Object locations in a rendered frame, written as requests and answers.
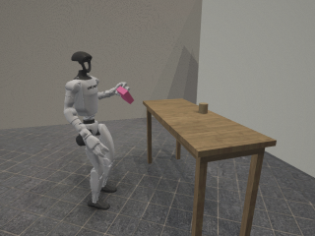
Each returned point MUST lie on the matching robot left hand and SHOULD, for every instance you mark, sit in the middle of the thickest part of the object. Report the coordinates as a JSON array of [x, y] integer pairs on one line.
[[121, 85]]

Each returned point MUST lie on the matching robot left forearm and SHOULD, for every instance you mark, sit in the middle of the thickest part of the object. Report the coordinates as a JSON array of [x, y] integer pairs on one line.
[[105, 94]]

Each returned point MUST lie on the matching robot left upper arm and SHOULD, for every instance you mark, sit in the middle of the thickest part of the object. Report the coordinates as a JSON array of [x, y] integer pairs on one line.
[[97, 80]]

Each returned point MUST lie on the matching humanoid robot head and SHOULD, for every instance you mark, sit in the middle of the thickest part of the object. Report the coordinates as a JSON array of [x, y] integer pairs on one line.
[[81, 57]]

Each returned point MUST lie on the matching robot right forearm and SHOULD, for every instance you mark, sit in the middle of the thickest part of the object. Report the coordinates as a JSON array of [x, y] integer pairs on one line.
[[74, 120]]

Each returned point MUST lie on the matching left robot shin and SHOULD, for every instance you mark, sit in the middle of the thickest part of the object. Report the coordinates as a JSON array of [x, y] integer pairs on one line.
[[107, 171]]

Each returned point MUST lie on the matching table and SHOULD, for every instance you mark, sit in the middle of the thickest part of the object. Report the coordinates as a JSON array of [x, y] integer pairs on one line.
[[210, 137]]

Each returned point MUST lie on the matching robot right hand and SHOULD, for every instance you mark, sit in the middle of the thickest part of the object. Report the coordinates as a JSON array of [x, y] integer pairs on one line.
[[92, 142]]

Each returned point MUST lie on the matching robot right upper arm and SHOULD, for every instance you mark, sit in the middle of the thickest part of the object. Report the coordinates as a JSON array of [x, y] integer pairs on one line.
[[71, 89]]

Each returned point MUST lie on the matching sponge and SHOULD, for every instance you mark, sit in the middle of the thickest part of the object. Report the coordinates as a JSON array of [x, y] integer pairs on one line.
[[124, 93]]

